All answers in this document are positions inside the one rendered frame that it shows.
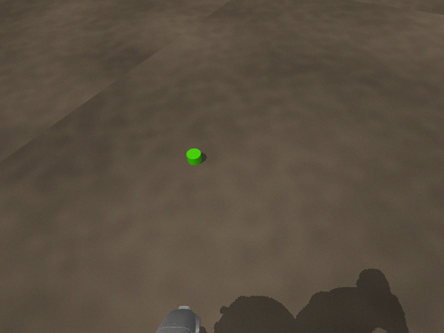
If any tin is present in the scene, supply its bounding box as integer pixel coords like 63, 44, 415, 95
187, 148, 202, 165

